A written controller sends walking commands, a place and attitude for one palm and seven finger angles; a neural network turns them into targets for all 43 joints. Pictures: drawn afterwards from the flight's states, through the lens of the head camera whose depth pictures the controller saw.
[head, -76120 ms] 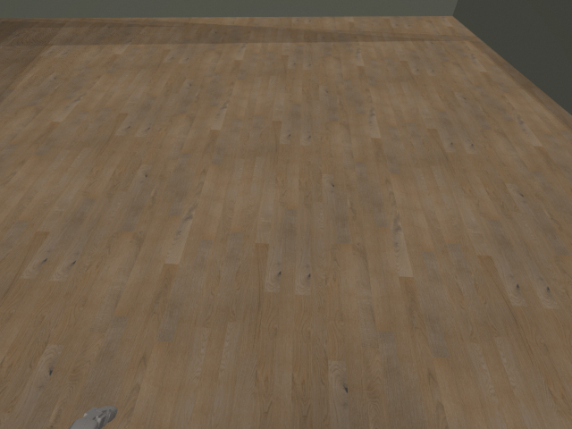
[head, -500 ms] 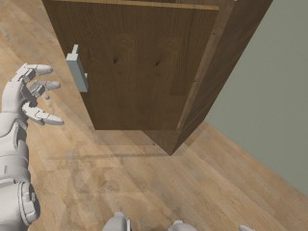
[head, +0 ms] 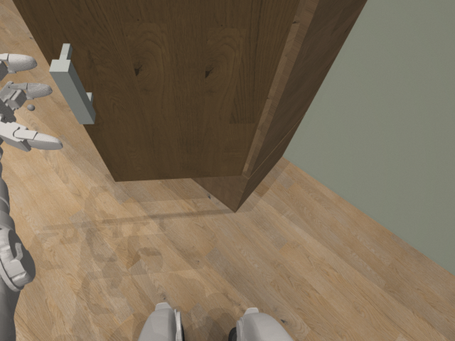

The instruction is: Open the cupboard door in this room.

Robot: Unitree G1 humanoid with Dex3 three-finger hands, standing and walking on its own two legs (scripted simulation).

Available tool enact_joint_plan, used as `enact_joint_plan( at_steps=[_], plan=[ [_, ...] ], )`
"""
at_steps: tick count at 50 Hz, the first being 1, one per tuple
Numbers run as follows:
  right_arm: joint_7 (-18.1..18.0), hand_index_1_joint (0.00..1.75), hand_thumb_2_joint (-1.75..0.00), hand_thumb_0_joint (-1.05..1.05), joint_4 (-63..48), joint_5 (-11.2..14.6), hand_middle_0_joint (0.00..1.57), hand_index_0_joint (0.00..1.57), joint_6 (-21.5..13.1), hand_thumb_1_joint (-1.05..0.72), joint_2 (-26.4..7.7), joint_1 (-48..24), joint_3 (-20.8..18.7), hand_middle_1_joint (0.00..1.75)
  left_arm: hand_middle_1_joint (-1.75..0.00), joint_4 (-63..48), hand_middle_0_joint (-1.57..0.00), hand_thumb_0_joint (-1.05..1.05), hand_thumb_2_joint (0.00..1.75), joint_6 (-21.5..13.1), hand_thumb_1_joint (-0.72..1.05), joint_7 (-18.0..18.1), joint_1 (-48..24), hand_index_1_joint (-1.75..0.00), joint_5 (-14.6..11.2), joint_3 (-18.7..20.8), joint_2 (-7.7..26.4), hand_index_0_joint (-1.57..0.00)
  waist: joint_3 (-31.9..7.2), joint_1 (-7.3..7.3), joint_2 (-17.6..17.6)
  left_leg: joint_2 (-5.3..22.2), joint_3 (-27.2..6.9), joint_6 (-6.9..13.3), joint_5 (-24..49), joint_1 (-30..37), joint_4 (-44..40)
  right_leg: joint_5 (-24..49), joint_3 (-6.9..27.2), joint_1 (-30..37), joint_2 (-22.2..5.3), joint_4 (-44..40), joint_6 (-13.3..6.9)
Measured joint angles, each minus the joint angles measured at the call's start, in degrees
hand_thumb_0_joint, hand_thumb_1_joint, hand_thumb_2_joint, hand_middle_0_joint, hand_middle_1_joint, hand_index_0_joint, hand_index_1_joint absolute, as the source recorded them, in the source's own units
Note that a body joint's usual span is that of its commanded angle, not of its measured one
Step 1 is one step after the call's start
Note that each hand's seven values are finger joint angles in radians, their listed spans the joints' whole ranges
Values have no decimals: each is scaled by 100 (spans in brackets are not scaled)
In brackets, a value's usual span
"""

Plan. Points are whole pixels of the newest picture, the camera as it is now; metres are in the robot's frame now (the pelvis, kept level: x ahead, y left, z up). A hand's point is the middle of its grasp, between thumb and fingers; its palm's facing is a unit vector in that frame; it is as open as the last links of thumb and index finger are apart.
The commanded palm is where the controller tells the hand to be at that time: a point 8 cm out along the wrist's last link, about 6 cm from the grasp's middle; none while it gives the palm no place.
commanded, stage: move the hooked fingers beside the handle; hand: left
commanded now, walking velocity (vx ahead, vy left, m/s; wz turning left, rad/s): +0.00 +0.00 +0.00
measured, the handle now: (77, 85) +0.53 +0.23 +0.08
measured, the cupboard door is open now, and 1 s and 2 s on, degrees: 45 45 45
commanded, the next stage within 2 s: slide the fingers in behind the handle in 0.72 s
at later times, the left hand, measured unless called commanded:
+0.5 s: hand (33, 111) +0.48 +0.29 +0.08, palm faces +0.00 -1.00 +0.01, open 14.0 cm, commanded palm +0.45 +0.33 +0.08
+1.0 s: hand (37, 116) +0.46 +0.28 +0.08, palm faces +0.04 -1.00 -0.01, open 14.0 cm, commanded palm +0.44 +0.32 +0.08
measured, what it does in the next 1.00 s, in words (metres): stands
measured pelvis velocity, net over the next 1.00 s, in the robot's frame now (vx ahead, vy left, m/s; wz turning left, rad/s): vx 0.00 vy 0.01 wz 0.00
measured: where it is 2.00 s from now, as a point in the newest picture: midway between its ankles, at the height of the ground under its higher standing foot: outside the picture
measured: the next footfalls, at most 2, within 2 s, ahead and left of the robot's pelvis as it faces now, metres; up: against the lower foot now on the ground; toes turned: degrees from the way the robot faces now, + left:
none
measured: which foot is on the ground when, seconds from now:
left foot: down 0.00-1.00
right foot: down 0.00-1.00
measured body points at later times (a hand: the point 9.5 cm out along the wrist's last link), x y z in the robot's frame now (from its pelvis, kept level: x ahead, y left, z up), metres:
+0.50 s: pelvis +0.02 +0.01 +0.00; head +0.13 +0.05 +0.44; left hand +0.47 +0.34 +0.08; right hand +0.04 -0.26 -0.10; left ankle +0.04 +0.11 -0.68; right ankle -0.01 -0.12 -0.68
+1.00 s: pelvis +0.00 +0.01 +0.00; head +0.11 +0.04 +0.43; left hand +0.46 +0.33 +0.09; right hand +0.02 -0.27 -0.10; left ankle +0.04 +0.11 -0.68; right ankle -0.01 -0.12 -0.68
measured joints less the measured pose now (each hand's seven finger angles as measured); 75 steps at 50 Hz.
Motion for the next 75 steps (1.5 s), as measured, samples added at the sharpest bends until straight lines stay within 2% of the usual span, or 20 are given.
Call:
enact_joint_plan(
  at_steps=[4, 8, 11, 16, 21, 26, 34, 40, 46, 52, 58, 65, 70, 75],
  plan=[
    [1, 30, -89, 0, -3, 12, 21, 21, 46, -91, -5, 2, 22, 30, -120, 153, -30, -1, 30, 55, -50, -146, -118, -120, -46, 54, 122, -30, -28, -33, -10, 24, 9, 4, -33, -93, 47, -14, 14, -94, 22, 29, 5],
    [-9, 30, -89, 0, -96, 13, 21, 21, 71, -91, -20, 20, 40, 30, -120, 324, -30, -1, 30, 250, -50, -216, -130, -120, 46, 131, 283, -30, -32, -79, 4, 39, 10, 15, -72, -193, 104, -33, 20, -184, 36, 57, 16],
    [6, 30, -89, 0, -134, -19, 21, 21, 64, -91, -13, 34, 24, 30, -120, 157, -30, -1, 30, 183, -50, -196, 7, -120, 87, 271, 302, -30, -34, -68, -7, 54, 31, 24, -108, -254, 144, -47, 45, -248, 48, 79, 25],
    [56, 30, -89, 0, -63, -30, 21, 21, 89, -91, 25, 38, -8, 30, -120, -168, -30, -1, 30, -8, -50, -223, 96, -120, -64, 285, 184, -30, -48, 10, -24, 49, 13, 36, -171, -254, 188, -85, 32, -213, 47, 66, 42],
    [87, 30, -89, 0, -43, -9, 21, 21, 169, -91, 56, 33, -34, 30, -120, -413, -30, -1, 30, 173, -50, -319, 255, -120, -193, -17, -58, -30, -142, 91, 23, 11, 6, 63, -189, -101, 101, -80, 24, -25, 19, -77, 75],
    [125, 30, -89, 0, -158, -10, 21, 21, 198, -91, 87, -33, -26, 30, -120, -493, -30, -1, 30, 316, -50, -159, 459, -120, -196, -138, -346, -30, -196, 127, 50, -31, 57, 96, -180, 62, 6, -71, 69, 119, -23, -150, 110],
    [152, 30, -89, 0, -223, -32, 21, 21, 144, -91, 155, -198, 15, 30, -120, -501, -30, -1, 30, -4, -50, 242, 428, -120, -34, -43, -462, -30, -125, 127, 12, -40, 45, 85, -170, 87, 67, -89, 58, 135, -34, -51, 101],
    [111, 30, -89, 0, -137, -6, 21, 21, 179, -91, 122, -178, 36, 30, -120, -299, -30, -1, 30, 26, -50, 111, 258, -120, -95, -226, -373, -30, -118, 145, 32, -50, 1, 70, -125, 89, 60, -69, 15, 147, -37, -44, 80],
    [61, 30, -89, 0, -129, 6, 21, 21, 170, -91, 62, -115, 45, 30, -120, -76, -30, -1, 30, 113, -50, 32, 186, -120, -110, -180, -260, -30, -97, 86, 8, -35, -8, 54, -83, 15, 80, -50, 9, 53, -24, 15, 56],
    [71, 30, -89, 0, -24, -3, 21, 21, 162, -91, 32, -28, -23, 30, -120, -385, -30, -1, 30, -140, -50, 119, 299, -120, -194, -261, -461, -30, -90, 108, 3, -16, -23, 29, -79, -12, 116, -51, -1, 23, -3, 59, 34],
    [61, 30, -89, 0, -29, 10, 21, 21, 165, -91, 44, -23, -23, 30, -120, -357, -30, -1, 30, 53, -50, 238, 291, -120, -113, -291, -539, -30, -102, 54, 31, -12, -21, 16, -55, 16, 81, -37, 3, 37, 2, 46, 19],
    [114, 30, -89, 0, -45, 15, 21, 21, 151, -91, 113, -20, -14, 30, -120, -524, -30, -1, 30, -63, -50, 424, 431, -120, -178, -321, -735, -30, -145, 100, 59, -1, 27, 2, -53, 150, 11, -40, 52, 130, 11, 18, 9],
    [113, 30, -89, 0, -88, 28, 21, 21, 150, -91, 140, -75, 14, 30, -120, -349, -30, -1, 30, 38, -50, 456, 371, -120, -121, -378, -721, -30, -142, 94, 64, -7, 7, -11, -55, 159, 17, -60, 33, 140, 8, 40, -6],
    [124, 30, -89, 0, -59, 8, 21, 21, 97, -91, 129, -120, -16, 30, -120, -454, -30, -1, 30, -74, -50, 544, 375, -120, -129, -491, -861, -30, -122, 148, 75, -17, -12, -21, -63, 116, 48, -80, 16, 102, -1, 78, -13]
  ],
)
